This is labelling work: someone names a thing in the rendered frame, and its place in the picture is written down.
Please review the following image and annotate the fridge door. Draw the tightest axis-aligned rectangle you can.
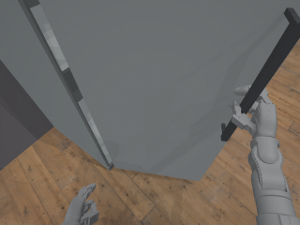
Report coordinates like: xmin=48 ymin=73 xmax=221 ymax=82
xmin=38 ymin=0 xmax=300 ymax=182

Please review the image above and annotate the robot right forearm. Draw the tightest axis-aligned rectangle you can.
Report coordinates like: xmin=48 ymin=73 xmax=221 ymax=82
xmin=247 ymin=136 xmax=300 ymax=225

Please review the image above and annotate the left robot hand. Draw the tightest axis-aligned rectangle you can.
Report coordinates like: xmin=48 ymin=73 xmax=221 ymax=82
xmin=64 ymin=183 xmax=99 ymax=225

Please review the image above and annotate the right robot hand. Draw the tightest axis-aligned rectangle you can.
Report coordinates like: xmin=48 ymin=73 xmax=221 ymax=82
xmin=229 ymin=84 xmax=278 ymax=139

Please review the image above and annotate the handle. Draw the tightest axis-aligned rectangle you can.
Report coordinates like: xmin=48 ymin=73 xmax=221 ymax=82
xmin=220 ymin=7 xmax=300 ymax=142

